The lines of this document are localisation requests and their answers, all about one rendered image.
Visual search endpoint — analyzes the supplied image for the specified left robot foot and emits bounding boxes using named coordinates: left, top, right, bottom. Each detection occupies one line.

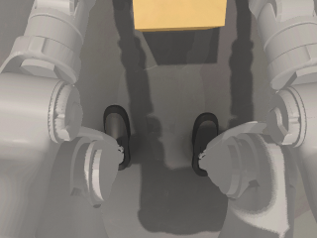
left=103, top=105, right=131, bottom=171

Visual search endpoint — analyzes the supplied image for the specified robot left upper arm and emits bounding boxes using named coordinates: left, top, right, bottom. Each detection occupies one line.
left=0, top=71, right=83, bottom=238

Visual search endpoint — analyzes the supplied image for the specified robot left forearm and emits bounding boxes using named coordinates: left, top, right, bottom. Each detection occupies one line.
left=0, top=0, right=96, bottom=85

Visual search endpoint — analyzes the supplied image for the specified robot right upper arm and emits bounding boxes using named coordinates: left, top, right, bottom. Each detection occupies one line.
left=265, top=81, right=317, bottom=223

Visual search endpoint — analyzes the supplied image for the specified robot left shin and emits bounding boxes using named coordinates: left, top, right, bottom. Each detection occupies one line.
left=76, top=126, right=124, bottom=184

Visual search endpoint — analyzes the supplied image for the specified robot right forearm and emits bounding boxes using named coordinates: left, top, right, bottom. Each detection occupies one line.
left=248, top=0, right=317, bottom=91

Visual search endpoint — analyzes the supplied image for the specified carton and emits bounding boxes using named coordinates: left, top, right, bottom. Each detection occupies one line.
left=133, top=0, right=227, bottom=32

